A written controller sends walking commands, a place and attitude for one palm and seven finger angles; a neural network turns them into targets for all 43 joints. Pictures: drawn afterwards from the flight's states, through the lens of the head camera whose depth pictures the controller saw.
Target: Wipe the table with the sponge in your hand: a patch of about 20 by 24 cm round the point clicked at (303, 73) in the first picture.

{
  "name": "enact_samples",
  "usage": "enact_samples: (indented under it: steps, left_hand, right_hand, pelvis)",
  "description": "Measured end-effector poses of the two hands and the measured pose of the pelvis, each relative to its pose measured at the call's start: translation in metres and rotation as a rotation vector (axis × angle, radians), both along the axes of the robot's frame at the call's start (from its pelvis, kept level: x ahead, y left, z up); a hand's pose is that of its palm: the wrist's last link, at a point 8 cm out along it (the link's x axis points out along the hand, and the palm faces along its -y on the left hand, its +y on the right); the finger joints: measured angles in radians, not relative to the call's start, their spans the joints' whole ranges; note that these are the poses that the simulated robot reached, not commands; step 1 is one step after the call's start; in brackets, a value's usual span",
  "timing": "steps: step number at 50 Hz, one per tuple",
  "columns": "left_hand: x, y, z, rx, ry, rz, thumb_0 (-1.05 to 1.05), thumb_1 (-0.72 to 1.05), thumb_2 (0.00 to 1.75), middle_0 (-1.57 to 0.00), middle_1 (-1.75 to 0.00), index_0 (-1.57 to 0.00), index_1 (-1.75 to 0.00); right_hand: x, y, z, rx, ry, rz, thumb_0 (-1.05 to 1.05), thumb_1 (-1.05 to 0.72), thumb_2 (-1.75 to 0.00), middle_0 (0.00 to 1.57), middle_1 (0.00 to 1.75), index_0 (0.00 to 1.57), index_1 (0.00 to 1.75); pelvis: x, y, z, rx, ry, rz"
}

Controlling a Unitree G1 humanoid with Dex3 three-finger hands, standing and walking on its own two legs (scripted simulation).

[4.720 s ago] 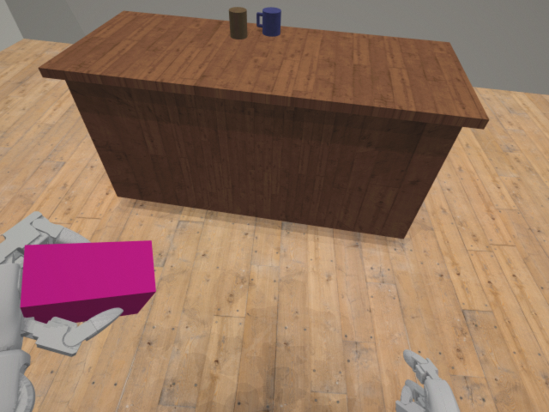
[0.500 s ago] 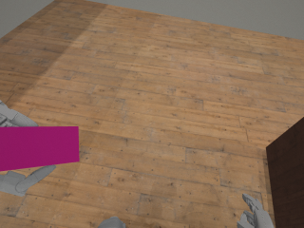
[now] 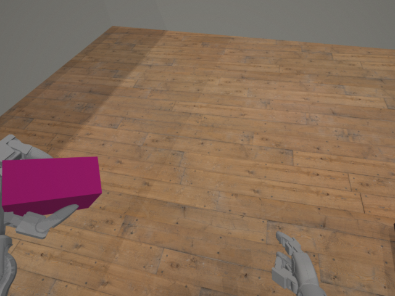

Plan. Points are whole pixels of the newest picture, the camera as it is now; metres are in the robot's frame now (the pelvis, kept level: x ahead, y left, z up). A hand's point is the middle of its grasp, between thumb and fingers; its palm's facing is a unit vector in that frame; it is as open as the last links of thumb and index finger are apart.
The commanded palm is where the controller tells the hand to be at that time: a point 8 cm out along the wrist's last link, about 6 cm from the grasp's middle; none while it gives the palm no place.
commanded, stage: turn to face it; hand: left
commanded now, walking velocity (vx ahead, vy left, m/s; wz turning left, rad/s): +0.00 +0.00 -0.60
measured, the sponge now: (66, 187) +0.23 +0.23 +0.17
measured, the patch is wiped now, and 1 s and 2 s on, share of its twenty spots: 0.00 0.00 0.00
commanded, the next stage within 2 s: none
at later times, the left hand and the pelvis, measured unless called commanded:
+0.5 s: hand (110, 169) +0.26 +0.16 +0.18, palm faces +0.17 -0.87 -0.46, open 10.1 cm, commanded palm +0.21 +0.21 +0.20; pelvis -0.02 -0.01 +0.02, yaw -16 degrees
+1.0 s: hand (202, 206) +0.22 +0.02 +0.17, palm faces -0.20 -0.86 -0.47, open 10.1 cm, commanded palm +0.18 +0.12 +0.20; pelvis -0.11 -0.02 +0.00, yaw -34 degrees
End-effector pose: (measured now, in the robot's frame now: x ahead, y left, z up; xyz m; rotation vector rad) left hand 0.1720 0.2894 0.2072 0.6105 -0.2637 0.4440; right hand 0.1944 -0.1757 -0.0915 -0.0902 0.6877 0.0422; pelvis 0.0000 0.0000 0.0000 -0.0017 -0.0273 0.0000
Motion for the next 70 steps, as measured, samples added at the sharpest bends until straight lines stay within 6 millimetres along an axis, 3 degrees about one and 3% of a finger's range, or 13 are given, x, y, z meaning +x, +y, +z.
enact_samples:
  steps: [6, 11, 16, 22, 28, 40, 43, 48, 53, 57, 61, 66, 70]
  left_hand:
    - [0.04, -0.056, -0.022, -0.108, 0.079, -0.166, -0.01, -0.48, 1.0, -0.74, -1.35, -0.75, -1.35]
    - [0.049, -0.09, 0.006, -0.008, 0.05, -0.349, -0.01, -0.49, 1.0, -0.74, -1.35, -0.75, -1.35]
    - [0.056, -0.089, 0.033, 0.096, -0.005, -0.374, -0.01, -0.49, 1.0, -0.74, -1.35, -0.75, -1.35]
    - [0.06, -0.077, 0.012, 0.008, 0.053, -0.315, -0.01, -0.49, 1.0, -0.74, -1.35, -0.75, -1.35]
    - [0.05, -0.088, -0.012, -0.12, 0.071, -0.397, -0.01, -0.49, 1.0, -0.74, -1.35, -0.74, -1.35]
    - [0.04, -0.103, 0.013, -0.015, -0.011, -0.533, -0.01, -0.49, 1.0, -0.74, -1.36, -0.74, -1.35]
    - [0.045, -0.128, 0.004, -0.028, 0.024, -0.559, -0.01, -0.49, 1.01, -0.74, -1.36, -0.74, -1.35]
    - [0.045, -0.195, -0.019, -0.031, 0.06, -0.684, -0.01, -0.49, 1.01, -0.73, -1.36, -0.74, -1.35]
    - [0.023, -0.237, -0.011, 0.005, 0.087, -0.875, -0.01, -0.49, 1.01, -0.73, -1.36, -0.74, -1.35]
    - [0.008, -0.242, 0.012, 0.103, 0.043, -0.965, -0.01, -0.49, 1.01, -0.73, -1.36, -0.74, -1.35]
    - [0.005, -0.231, 0.02, 0.12, -0.025, -0.962, -0.01, -0.49, 1.01, -0.73, -1.36, -0.74, -1.35]
    - [0.008, -0.218, 0.0, 0.03, -0.006, -0.885, -0.01, -0.49, 1.01, -0.73, -1.36, -0.74, -1.35]
    - [-0.004, -0.233, -0.019, -0.078, 0.078, -0.864, -0.01, -0.49, 1.01, -0.73, -1.36, -0.74, -1.36]
  right_hand:
    - [-0.01, -0.074, 0.013, -0.1, 0.024, -0.126, 0.01, -0.91, -0.9, 0.21, 0.3, 0.2, 0.3]
    - [-0.045, -0.124, 0.027, -0.18, 0.07, -0.253, 0.01, -0.91, -0.9, 0.2, 0.3, 0.2, 0.3]
    - [-0.083, -0.145, 0.026, -0.193, 0.134, -0.352, 0.01, -0.91, -0.9, 0.2, 0.3, 0.2, 0.29]
    - [-0.12, -0.133, 0.02, -0.142, 0.182, -0.409, 0.01, -0.91, -0.9, 0.2, 0.3, 0.19, 0.29]
    - [-0.143, -0.105, 0.023, -0.129, 0.195, -0.394, 0.01, -0.91, -0.9, 0.2, 0.3, 0.2, 0.3]
    - [-0.198, -0.065, 0.021, -0.007, 0.096, -0.512, 0.01, -0.91, -0.9, 0.21, 0.3, 0.2, 0.3]
    - [-0.222, -0.069, 0.012, 0.021, 0.102, -0.55, 0.01, -0.9, -0.9, 0.21, 0.3, 0.2, 0.3]
    - [-0.276, -0.098, -0.011, 0.013, 0.144, -0.619, 0.01, -0.9, -0.9, 0.21, 0.3, 0.2, 0.3]
    - [-0.338, -0.13, -0.001, -0.057, 0.233, -0.763, 0.01, -0.91, -0.9, 0.21, 0.3, 0.2, 0.3]
    - [-0.375, -0.144, 0.015, -0.117, 0.252, -0.851, 0.01, -0.91, -0.9, 0.2, 0.3, 0.2, 0.3]
    - [-0.397, -0.143, 0.024, -0.158, 0.244, -0.898, 0.01, -0.91, -0.9, 0.2, 0.3, 0.19, 0.29]
    - [-0.409, -0.125, 0.027, -0.146, 0.191, -0.943, 0.01, -0.91, -0.9, 0.2, 0.3, 0.19, 0.29]
    - [-0.414, -0.106, 0.023, -0.07, 0.14, -0.94, 0.01, -0.91, -0.9, 0.2, 0.3, 0.2, 0.3]
  pelvis:
    - [-0.003, -0.017, 0.007, 0.048, 0.004, -0.07]
    - [-0.002, -0.026, 0.013, 0.064, 0.036, -0.13]
    - [-0.001, -0.027, 0.016, 0.068, 0.06, -0.188]
    - [-0.008, -0.02, 0.018, 0.07, 0.061, -0.254]
    - [-0.028, -0.008, 0.017, 0.07, 0.061, -0.311]
    - [-0.063, 0.005, 0.016, -0.004, 0.019, -0.495]
    - [-0.074, -0.003, 0.013, -0.013, 0.019, -0.542]
    - [-0.104, -0.022, -0.001, -0.028, 0.01, -0.572]
    - [-0.124, -0.023, 0.006, 0.023, 0.019, -0.644]
    - [-0.133, -0.022, 0.01, 0.038, 0.034, -0.696]
    - [-0.137, -0.017, 0.007, 0.032, 0.043, -0.739]
    - [-0.147, -0.013, 0.006, 0.035, 0.011, -0.814]
    - [-0.16, -0.013, 0.01, 0.003, 0.007, -0.864]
